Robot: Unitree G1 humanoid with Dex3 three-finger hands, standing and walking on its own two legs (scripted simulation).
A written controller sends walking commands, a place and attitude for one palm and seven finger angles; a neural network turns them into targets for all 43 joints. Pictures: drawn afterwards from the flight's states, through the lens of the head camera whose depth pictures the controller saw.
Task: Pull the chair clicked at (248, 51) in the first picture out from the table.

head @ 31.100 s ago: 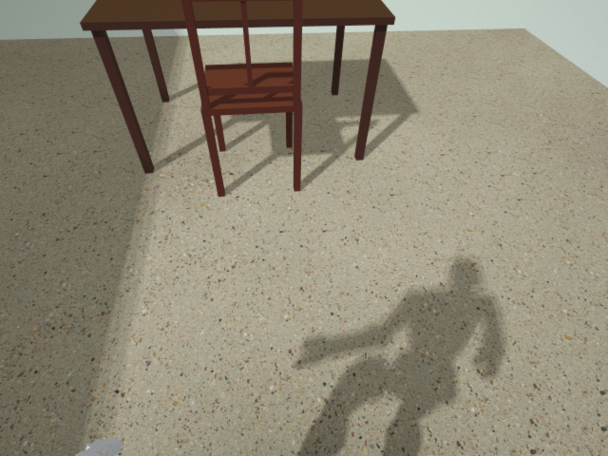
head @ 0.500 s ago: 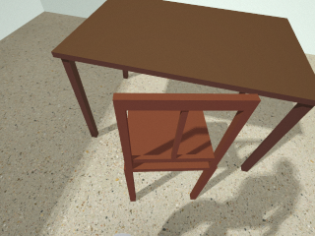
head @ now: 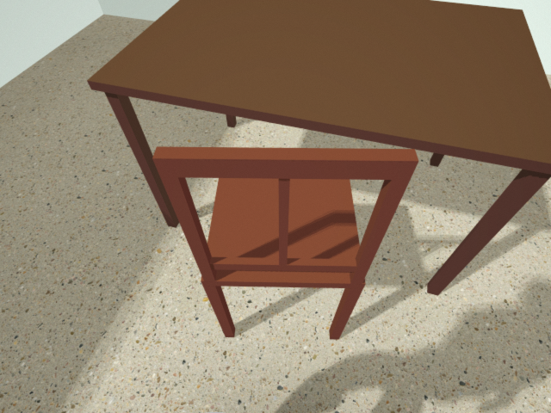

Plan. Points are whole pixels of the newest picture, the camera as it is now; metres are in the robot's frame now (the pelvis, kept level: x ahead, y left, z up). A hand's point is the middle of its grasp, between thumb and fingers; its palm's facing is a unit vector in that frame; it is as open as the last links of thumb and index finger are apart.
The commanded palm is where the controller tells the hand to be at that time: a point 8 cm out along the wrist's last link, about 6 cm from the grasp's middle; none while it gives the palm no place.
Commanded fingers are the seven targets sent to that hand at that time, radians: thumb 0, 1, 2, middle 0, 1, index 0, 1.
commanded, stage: come to a stop and stand still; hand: left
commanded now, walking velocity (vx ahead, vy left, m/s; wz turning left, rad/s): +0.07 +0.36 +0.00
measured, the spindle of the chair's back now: (283, 225) +0.45 +0.01 -0.06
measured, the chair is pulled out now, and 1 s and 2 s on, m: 0.11 0.11 0.11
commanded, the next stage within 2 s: look again from close up in 1.42 s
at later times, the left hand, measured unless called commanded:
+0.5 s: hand out of the picture -0.04 +0.17 -0.17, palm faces +0.09 -0.97 -0.24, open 7.4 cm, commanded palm none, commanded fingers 0.00 0.90 0.90 -0.20 -0.30 -0.20 -0.30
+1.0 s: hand out of the picture -0.01 +0.17 -0.16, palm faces +0.01 -0.98 -0.17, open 7.4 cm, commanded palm none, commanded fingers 0.00 0.90 0.90 -0.20 -0.30 -0.20 -0.30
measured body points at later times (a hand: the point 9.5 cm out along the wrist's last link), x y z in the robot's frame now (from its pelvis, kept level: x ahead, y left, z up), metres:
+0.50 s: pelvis -0.02 -0.02 +0.01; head +0.00 -0.01 +0.45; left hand -0.04 +0.22 -0.15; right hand +0.08 -0.24 -0.14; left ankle -0.02 +0.09 -0.73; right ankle +0.00 -0.12 -0.73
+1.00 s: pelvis -0.01 +0.01 +0.02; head +0.00 +0.01 +0.46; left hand -0.01 +0.22 -0.15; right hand -0.03 -0.21 -0.14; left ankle -0.02 +0.09 -0.73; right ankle -0.01 -0.12 -0.73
